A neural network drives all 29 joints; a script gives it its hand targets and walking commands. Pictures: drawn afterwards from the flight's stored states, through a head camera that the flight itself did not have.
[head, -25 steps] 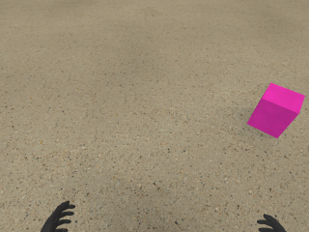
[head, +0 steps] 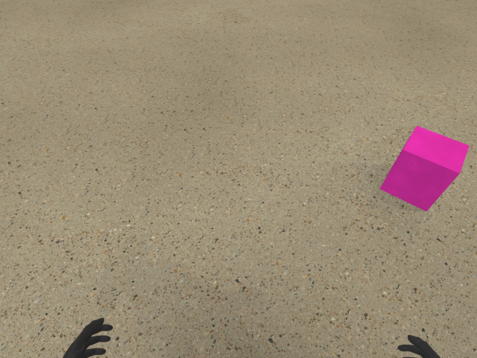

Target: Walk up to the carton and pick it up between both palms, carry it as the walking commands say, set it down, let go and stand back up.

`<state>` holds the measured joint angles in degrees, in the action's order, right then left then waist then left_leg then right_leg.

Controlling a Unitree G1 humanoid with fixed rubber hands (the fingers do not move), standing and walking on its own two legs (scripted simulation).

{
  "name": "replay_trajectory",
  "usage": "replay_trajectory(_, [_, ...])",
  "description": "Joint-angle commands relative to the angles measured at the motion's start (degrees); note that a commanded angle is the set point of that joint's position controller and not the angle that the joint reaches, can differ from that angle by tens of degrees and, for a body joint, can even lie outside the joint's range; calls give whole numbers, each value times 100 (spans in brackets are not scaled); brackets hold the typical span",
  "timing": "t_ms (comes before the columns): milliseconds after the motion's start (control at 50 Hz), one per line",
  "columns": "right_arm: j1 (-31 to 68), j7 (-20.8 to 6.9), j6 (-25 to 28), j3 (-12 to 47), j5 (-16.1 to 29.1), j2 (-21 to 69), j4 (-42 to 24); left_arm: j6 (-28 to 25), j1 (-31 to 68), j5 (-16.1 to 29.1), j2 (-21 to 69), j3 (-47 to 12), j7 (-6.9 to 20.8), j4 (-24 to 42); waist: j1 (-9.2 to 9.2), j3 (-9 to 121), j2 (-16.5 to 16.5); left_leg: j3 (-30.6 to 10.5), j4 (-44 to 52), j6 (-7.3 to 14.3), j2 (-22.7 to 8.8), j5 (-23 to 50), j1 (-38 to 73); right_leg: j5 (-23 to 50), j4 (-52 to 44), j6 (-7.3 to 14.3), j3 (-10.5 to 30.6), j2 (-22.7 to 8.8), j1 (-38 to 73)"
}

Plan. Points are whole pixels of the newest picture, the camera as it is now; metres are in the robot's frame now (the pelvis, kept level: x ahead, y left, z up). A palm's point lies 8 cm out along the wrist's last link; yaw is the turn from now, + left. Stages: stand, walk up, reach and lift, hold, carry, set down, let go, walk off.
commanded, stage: walk up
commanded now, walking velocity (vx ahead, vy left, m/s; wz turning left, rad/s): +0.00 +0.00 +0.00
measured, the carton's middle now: (421, 168) +1.07 -0.91 -0.61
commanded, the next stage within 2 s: none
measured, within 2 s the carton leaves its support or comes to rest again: neither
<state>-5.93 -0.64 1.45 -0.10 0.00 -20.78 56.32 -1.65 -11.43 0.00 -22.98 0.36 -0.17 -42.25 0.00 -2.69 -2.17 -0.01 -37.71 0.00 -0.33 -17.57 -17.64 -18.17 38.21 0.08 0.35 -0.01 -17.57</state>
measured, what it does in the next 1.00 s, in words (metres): steps to the right, turning right: right foot, then left foot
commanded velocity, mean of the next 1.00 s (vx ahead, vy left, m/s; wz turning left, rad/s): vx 0.00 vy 0.00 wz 0.00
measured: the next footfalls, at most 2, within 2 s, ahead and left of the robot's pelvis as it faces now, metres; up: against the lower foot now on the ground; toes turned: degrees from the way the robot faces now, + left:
right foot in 0.40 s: +0.11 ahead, -0.22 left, +0.00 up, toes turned -12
left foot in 0.64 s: +0.18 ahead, +0.00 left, +0.00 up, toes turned -12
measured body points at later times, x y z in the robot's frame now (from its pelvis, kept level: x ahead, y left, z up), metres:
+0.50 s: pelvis +0.04 -0.08 +0.00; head +0.04 -0.08 +0.44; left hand +0.23 +0.22 -0.09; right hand +0.08 -0.46 -0.07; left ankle +0.04 +0.08 -0.68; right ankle +0.07 -0.21 -0.72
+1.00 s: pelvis +0.14 -0.17 -0.01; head +0.16 -0.15 +0.44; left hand +0.39 +0.09 -0.10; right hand +0.07 -0.53 -0.08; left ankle +0.15 +0.00 -0.71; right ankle +0.16 -0.31 -0.73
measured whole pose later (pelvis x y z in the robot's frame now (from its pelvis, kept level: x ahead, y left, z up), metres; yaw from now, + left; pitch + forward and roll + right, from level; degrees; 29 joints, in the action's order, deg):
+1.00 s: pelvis +0.14 -0.17 -0.01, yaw -23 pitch -1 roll +0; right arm -17.8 -0.1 5.6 -3.4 0.0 -28.9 48.2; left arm -1.7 -12.3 0.0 -28.0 4.1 6.7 -42.3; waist -0.1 -2.1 -2.8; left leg 7.3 -43.3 0.5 -8.8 -25.1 -14.0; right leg -14.4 37.3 1.8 -0.7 -1.3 -24.0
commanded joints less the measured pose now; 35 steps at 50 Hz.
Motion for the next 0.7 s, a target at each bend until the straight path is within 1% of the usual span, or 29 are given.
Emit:
replay_trajectory(0, [584,9,94,-335,-47,-1140,-304,-130,369,-50,-1167,241,-51,-160,-19,594,29,-710,1044,365,-524,575,319,770,-1185,341,617,-630,311])
replay_trajectory(40, [341,18,82,-373,-47,-1309,-280,-150,181,-96,-1115,282,-60,-279,8,726,179,-616,802,325,-413,604,407,684,-1199,406,872,-756,265])
replay_trajectory(60, [182,42,260,-670,-41,-2081,-780,45,27,-385,-1689,627,282,415,19,385,-542,-298,384,538,-462,-1354,759,-787,-1405,767,1931,-809,-974])
replay_trajectory(80, [-65,101,357,-697,-121,-2078,-657,80,151,-390,-1525,622,452,503,147,167,-233,-459,546,651,-524,-1820,1634,-1163,-1239,740,1968,-722,-2105])
replay_trajectory(100, [-719,131,407,-797,-126,-2163,-562,106,592,-370,-1432,574,536,604,534,186,10,-734,1266,837,-877,-2176,2694,-1538,-774,409,1441,-418,-3200])
replay_trajectory(120, [-1338,194,440,-970,-122,-2527,-431,107,1030,-359,-1022,441,559,815,907,103,1136,-2440,2412,1257,-2248,-2504,3163,-1197,845,109,650,-27,-4027])
replay_trajectory(140, [-1058,226,480,-1007,-73,-2552,-625,104,976,-485,-1308,581,554,704,673,-54,660,-2625,2403,1557,-2944,-1591,2732,-943,1820,25,625,-400,-3904])
replay_trajectory(160, [-807,237,497,-934,-68,-2545,-822,107,523,-420,-1351,534,593,610,423,235,543,-2221,2387,1597,-2962,-893,2130,-843,1852,-16,686,-627,-3336])
replay_trajectory(180, [-675,218,532,-929,-64,-2340,-851,143,473,-399,-1565,694,676,479,311,494,413,-1718,2151,1528,-2609,-420,2276,-624,1939,-74,714,-796,-2889])
replay_trajectory(220, [-216,220,520,-911,-164,-2268,-1000,171,290,-243,-1326,589,834,511,92,180,1046,-651,2268,1275,-2130,-760,1338,-405,1179,-23,432,-884,-2296])
replay_trajectory(240, [135,168,496,-951,-185,-2363,-1052,176,268,-254,-1323,667,902,387,20,195,1372,-367,2222,1178,-2083,-773,1033,-446,1014,-13,123,-776,-1816])
replay_trajectory(260, [265,144,495,-957,-214,-2233,-1132,213,286,-223,-1221,651,950,357,2,34,992,-74,2219,1064,-1840,-939,475,-423,753,-69,-36,-580,-1366])
replay_trajectory(280, [77,103,440,-876,-206,-2320,-1099,192,200,-162,-1280,716,956,368,29,301,1351,175,2023,977,-1664,-1007,761,-410,451,-49,-234,-541,-1248])
replay_trajectory(320, [-3,77,434,-994,-247,-2433,-1088,186,52,-172,-1196,677,990,361,4,489,1704,395,1809,891,-1736,-810,915,-376,-88,85,-329,-587,-951])
replay_trajectory(340, [49,50,382,-877,-199,-2357,-1102,151,-260,-226,-1261,769,957,128,-222,809,1073,750,921,867,-1610,-254,930,-39,-478,105,-771,-303,-277])
replay_trajectory(360, [-223,80,342,-865,-202,-2164,-1082,105,-812,-266,-1317,765,851,-45,-326,962,419,1128,-321,739,-1211,272,774,-110,-1118,184,-556,-53,452])
replay_trajectory(380, [-252,52,307,-683,-170,-1864,-1194,50,-1422,-284,-1704,902,730,-98,-736,1005,-721,994,-1933,530,-760,-82,-748,-801,-1484,557,654,-208,1578])
replay_trajectory(400, [118,35,343,-534,-115,-1435,-1458,27,-1441,-314,-2359,969,621,-59,-746,362,-2157,683,-3089,245,-8,-1833,-2527,-1697,-2466,1141,3211,-1327,1408])
replay_trajectory(420, [462,107,293,-709,-105,-1920,-1553,58,-1084,-206,-2527,912,575,-75,-577,-82,-1138,-286,-3117,158,-334,-1625,-2764,-2568,-3009,1376,4188,-1677,940])
replay_trajectory(440, [248,56,318,-637,-33,-1988,-1415,42,-577,-164,-2374,939,539,127,-297,-105,-511,-304,-2896,193,-449,-1058,-2477,-2740,-2826,1421,3885,-1529,682])
replay_trajectory(480, [-258,31,343,-626,-70,-1981,-1071,88,-209,-153,-1993,824,545,332,-172,-78,-767,16,-2073,140,-413,-939,-1917,-2245,-2428,1212,2730,-1099,388])
replay_trajectory(500, [-495,1,364,-654,-30,-1925,-1065,97,-119,-193,-1881,770,549,375,-112,233,-938,275,-1489,77,-199,-1214,-1352,-1749,-2280,1254,2358,-896,108])
replay_trajectory(520, [-446,-3,389,-678,-45,-1905,-1013,91,-209,-276,-1979,814,564,376,-117,67,-818,228,-1252,106,-156,-1385,-1057,-1561,-2244,1278,2376,-901,-35])
replay_trajectory(560, [-498,-3,428,-687,-35,-1760,-1134,112,-295,-282,-1846,806,607,470,-283,341,-1097,468,-169,132,186,-1462,-913,-1070,-2034,1407,2431,-1051,500])
replay_trajectory(600, [-563,90,539,-735,-110,-1797,-1049,144,-165,-174,-1699,688,605,489,-91,475,-851,418,623,366,169,-520,484,-632,-1538,1154,2291,-978,-594])
replay_trajectory(620, [-1183,139,599,-745,-78,-1772,-842,165,294,-153,-1467,582,603,584,410,445,-564,132,1663,525,9,-260,1960,-556,-809,822,1722,-587,-1733])
replay_trajectory(640, [-2129,193,644,-927,-197,-2325,-729,125,678,-129,-1004,504,613,796,809,1066,670,-1583,2268,729,-1416,-1137,3474,-1252,703,280,772,117,-3066])
replay_trajectory(660, [-1851,272,658,-997,-226,-2759,-858,102,527,-225,-896,494,551,753,650,810,1163,-3050,2334,997,-2724,-1737,3300,-1105,1858,145,762,220,-3800])
replay_trajectory(680, [-1430,271,679,-986,-110,-2710,-1072,113,625,-345,-1511,642,536,660,528,657,275,-2941,2224,1386,-2984,-1671,2727,-817,2290,20,1010,-171,-3642])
